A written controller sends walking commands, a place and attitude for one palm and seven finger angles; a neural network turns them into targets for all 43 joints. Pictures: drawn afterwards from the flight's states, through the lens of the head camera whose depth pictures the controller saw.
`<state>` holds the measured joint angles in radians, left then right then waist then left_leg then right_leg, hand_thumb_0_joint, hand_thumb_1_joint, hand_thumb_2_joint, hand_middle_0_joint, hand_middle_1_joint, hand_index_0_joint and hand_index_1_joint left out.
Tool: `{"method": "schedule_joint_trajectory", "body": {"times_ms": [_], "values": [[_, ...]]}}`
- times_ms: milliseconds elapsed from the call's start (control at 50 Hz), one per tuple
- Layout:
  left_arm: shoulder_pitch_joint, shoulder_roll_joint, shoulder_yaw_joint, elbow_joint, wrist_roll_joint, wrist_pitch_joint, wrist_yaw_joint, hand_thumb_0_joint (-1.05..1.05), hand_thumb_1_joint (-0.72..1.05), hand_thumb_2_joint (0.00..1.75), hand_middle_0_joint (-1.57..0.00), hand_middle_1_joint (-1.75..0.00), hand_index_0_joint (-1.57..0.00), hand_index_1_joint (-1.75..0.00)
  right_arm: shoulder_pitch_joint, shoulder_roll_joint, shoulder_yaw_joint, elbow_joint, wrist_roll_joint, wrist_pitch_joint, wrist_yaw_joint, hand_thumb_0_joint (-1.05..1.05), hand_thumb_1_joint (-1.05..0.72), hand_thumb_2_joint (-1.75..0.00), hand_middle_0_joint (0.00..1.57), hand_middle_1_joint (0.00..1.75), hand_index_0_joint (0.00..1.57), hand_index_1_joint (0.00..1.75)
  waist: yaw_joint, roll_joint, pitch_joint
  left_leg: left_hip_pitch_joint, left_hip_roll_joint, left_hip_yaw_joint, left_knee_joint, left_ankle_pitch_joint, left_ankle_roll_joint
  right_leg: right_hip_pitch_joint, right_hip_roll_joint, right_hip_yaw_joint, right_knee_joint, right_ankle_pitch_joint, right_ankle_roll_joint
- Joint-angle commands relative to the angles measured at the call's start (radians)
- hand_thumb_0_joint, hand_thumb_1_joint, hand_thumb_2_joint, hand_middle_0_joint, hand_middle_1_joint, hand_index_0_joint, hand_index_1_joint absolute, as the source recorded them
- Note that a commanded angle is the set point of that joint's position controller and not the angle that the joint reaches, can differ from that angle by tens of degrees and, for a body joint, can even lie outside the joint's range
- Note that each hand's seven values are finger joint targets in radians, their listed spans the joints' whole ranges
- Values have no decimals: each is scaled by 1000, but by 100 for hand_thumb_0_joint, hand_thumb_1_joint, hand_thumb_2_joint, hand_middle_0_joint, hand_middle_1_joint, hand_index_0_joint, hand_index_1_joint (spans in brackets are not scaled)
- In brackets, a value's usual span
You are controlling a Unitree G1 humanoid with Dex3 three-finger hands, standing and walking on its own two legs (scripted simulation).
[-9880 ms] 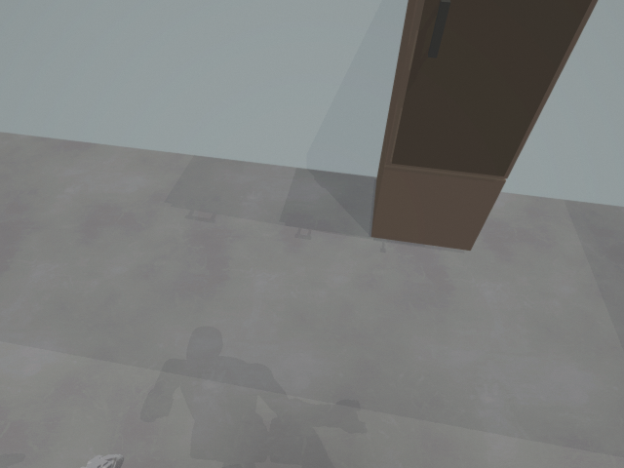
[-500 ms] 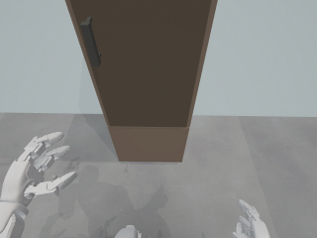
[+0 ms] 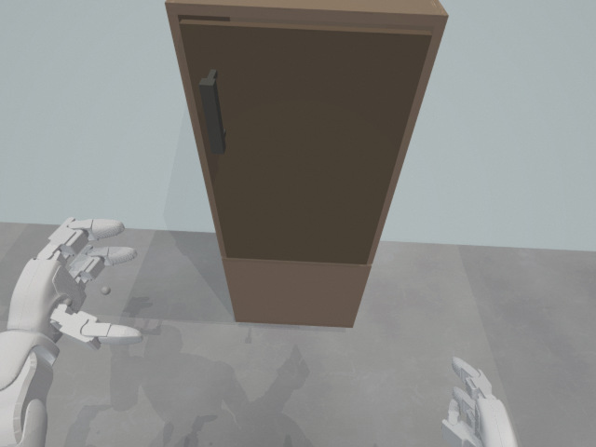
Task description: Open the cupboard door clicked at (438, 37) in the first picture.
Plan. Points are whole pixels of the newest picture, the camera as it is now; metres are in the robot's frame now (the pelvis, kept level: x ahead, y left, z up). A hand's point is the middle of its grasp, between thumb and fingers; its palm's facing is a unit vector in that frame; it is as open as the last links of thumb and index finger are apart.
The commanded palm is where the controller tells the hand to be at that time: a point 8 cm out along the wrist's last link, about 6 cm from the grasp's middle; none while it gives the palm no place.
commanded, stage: raise the hand with hooked fingers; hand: left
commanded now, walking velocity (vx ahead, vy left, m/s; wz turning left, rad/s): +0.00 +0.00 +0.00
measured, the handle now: (215, 112) +0.60 +0.20 +0.14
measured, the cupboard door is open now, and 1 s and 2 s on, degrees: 0 0 0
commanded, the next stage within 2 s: move the hooked fingers beside the handle in 0.86 s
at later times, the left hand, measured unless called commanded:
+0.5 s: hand (94, 234) +0.30 +0.26 +0.16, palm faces +0.06 -1.00 -0.03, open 14.0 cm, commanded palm +0.26 +0.30 +0.16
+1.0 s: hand (113, 244) +0.29 +0.24 +0.16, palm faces +0.07 -1.00 -0.03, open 14.0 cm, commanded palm +0.26 +0.29 +0.16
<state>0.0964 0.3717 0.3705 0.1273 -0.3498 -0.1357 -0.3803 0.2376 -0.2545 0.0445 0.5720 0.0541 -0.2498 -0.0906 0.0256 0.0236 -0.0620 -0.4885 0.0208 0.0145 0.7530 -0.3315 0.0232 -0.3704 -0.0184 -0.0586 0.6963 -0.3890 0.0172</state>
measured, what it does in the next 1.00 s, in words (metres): stands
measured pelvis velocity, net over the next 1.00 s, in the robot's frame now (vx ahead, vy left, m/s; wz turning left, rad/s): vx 0.00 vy -0.03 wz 0.00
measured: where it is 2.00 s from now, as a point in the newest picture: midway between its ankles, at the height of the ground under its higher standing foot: outside the picture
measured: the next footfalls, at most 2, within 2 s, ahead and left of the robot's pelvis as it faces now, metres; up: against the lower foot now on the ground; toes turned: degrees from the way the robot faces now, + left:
none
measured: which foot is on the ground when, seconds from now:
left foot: down 0.00-1.00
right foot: down 0.00-1.00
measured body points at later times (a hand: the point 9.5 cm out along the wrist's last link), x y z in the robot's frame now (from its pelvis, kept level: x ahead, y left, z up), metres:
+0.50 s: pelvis +0.00 -0.02 +0.02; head +0.00 -0.03 +0.47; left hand +0.29 +0.32 +0.16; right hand +0.17 -0.26 -0.06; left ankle +0.03 +0.10 -0.71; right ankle -0.02 -0.13 -0.71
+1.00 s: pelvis +0.00 -0.03 +0.01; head -0.01 -0.05 +0.46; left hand +0.28 +0.29 +0.16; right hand +0.17 -0.27 -0.06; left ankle +0.03 +0.10 -0.71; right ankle -0.02 -0.13 -0.71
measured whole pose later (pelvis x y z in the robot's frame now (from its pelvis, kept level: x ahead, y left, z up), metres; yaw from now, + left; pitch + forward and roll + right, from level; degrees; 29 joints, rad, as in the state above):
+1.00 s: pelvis +0.00 -0.03 +0.01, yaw +0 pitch +0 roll -1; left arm -0.13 0.43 0.44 0.32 -0.34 0.00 -0.43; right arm 0.25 -0.27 0.06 0.60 0.08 -0.20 -0.12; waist 0.03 0.05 -0.04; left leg -0.35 0.04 0.01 0.60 -0.25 -0.02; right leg -0.25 0.01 -0.06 0.58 -0.34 -0.02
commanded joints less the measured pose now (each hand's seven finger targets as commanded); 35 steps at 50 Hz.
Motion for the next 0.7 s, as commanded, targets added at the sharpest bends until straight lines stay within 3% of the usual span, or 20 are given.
{"method": "schedule_joint_trajectory", "body": {"times_ms": [0,120,240,300,340,400,440,480,540,600,660,680], "values": [[-255,228,96,-199,-15,-6,-3,0,-50,30,-30,-120,-30,-120,-56,-141,-47,-136,5,-38,-20,0,-90,-90,20,30,20,30,1,104,-153,241,-4,-75,-175,183,-12,-27,58,-30,-110,198,-42],[-374,280,125,-186,-8,27,-16,0,-50,30,-30,-120,-30,-120,-73,-137,-36,-134,7,-28,-28,0,-90,-90,20,30,20,30,-2,88,-180,296,-6,-74,-199,217,-9,14,54,-25,-149,231,-43],[-453,312,142,-84,-15,74,-46,0,-50,30,-30,-120,-30,-120,-81,-140,-31,-122,13,-19,-38,0,-90,-90,20,30,20,30,-5,48,-154,304,-12,-67,-220,201,-2,33,50,-18,-194,236,-40],[-513,346,151,-92,-9,86,-55,0,-50,30,-30,-120,-30,-120,-85,-139,-28,-125,15,-17,-37,0,-90,-90,20,30,20,30,3,90,-172,325,-16,-65,-225,229,-3,64,49,-12,-205,260,-45],[-538,362,162,-79,-6,91,-56,0,-50,30,-30,-120,-30,-120,-82,-138,-29,-124,16,-17,-39,0,-90,-90,20,30,20,30,0,83,-184,340,-16,-61,-230,239,-1,68,48,-11,-212,274,-42],[-444,316,146,28,-25,113,-74,0,-50,30,-30,-120,-30,-120,-74,-141,-33,-126,20,-11,-33,0,-90,-90,20,30,20,30,8,3,-130,299,-21,-48,-229,223,5,68,46,-4,-227,281,-38],[-449,332,155,17,-23,117,-77,0,-50,30,-30,-120,-30,-120,-76,-145,-38,-132,21,-6,-28,0,-90,-90,20,30,20,30,11,13,-150,295,-24,-40,-224,227,6,68,39,2,-220,296,-34],[-481,339,151,-40,-14,104,-68,0,-50,30,-30,-120,-30,-120,-82,-142,-40,-139,22,-6,-25,0,-90,-90,20,30,20,30,9,61,-172,312,-24,-35,-223,225,6,68,38,5,-218,282,-34],[-478,363,188,-69,-17,80,-45,0,-50,30,-30,-120,-30,-120,-78,-138,-43,-140,16,-7,-25,0,-90,-90,20,30,20,30,12,39,-187,317,-25,-26,-217,236,10,84,38,17,-221,301,-30],[-487,369,195,-78,-17,59,-35,0,-50,30,-30,-120,-30,-120,-76,-137,-44,-132,16,-8,-26,0,-90,-90,20,30,20,30,13,34,-170,310,-24,-20,-216,241,11,95,37,25,-221,314,-28],[-499,353,180,-59,-9,61,-37,0,-50,30,-30,-120,-30,-120,-79,-134,-43,-127,18,-8,-31,0,-90,-90,20,30,20,30,5,73,-159,307,-27,-12,-215,221,10,79,32,34,-225,305,-24],[-494,348,178,-39,-10,65,-36,0,-50,30,-30,-120,-30,-120,-77,-134,-43,-127,18,-6,-33,0,-90,-90,20,30,20,30,4,49,-148,297,-27,-15,-216,207,10,75,31,34,-228,290,-22]]}}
